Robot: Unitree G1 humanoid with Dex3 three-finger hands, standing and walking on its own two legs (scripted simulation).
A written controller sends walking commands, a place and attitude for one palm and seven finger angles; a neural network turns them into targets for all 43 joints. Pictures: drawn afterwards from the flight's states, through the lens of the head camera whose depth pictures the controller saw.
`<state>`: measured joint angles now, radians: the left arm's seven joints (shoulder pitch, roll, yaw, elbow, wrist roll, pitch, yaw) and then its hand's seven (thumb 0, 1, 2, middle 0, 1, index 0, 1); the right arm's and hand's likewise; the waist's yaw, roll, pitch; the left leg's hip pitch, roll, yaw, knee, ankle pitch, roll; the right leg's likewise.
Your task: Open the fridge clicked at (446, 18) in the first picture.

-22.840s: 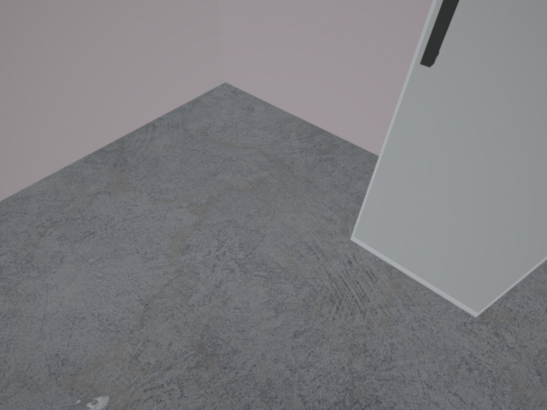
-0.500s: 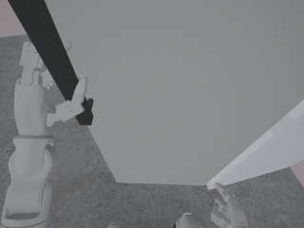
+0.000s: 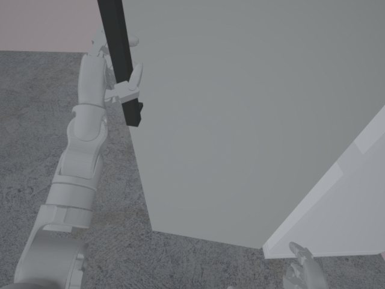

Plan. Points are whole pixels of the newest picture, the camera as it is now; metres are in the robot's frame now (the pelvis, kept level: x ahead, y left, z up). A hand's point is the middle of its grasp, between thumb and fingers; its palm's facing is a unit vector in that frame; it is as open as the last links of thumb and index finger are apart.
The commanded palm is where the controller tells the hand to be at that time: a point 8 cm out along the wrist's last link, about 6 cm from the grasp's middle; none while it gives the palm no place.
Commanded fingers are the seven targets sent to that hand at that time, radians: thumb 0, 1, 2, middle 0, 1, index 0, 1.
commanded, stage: stop walking and hold the door back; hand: left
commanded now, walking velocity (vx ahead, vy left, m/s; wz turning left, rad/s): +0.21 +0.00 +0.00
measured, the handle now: (124, 46) +0.44 +0.17 +0.28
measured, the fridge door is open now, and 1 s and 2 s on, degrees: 78 77 75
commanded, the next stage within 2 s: loosen the grip on the handle in 0.84 s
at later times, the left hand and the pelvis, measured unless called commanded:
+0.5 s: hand (136, 75) +0.42 +0.15 +0.23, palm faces +0.09 -0.99 -0.12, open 6.2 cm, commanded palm +0.39 +0.21 +0.21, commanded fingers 0.00 0.90 0.90 -0.45 -1.40 -0.45 -1.40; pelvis -0.02 +0.02 -0.01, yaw -3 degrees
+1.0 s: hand (133, 78) +0.41 +0.15 +0.23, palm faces +0.06 -0.98 -0.19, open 6.6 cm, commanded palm +0.37 +0.22 +0.22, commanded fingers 0.00 0.42 0.67 -0.45 -1.40 -0.45 -1.40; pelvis -0.02 +0.03 +0.00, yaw -3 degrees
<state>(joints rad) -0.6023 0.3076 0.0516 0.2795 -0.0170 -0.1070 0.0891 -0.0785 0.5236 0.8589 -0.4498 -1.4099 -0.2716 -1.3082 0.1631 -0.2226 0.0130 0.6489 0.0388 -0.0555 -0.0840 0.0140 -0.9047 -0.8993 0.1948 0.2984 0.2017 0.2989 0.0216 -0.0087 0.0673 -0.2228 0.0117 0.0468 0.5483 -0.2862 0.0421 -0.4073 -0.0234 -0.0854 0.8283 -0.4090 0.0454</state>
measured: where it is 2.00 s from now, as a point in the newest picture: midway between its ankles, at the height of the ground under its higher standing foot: outside the picture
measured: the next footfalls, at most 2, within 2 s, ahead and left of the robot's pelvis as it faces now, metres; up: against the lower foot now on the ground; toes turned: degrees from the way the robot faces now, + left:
left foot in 0.34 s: +0.06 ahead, +0.13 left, +0.00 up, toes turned +1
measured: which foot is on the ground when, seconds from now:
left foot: down 0.00-0.10, up 0.12-0.32, down 0.34-1.00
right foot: down 0.00-1.00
